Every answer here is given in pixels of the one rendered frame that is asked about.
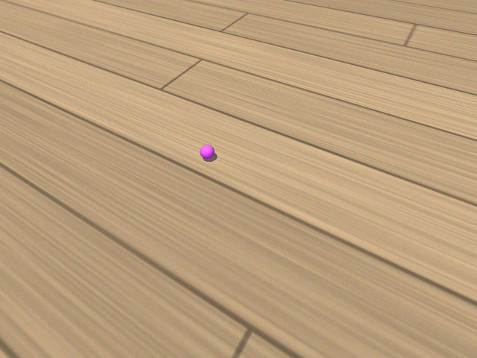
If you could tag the ball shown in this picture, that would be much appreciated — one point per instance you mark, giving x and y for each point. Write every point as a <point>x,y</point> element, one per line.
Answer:
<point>207,151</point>

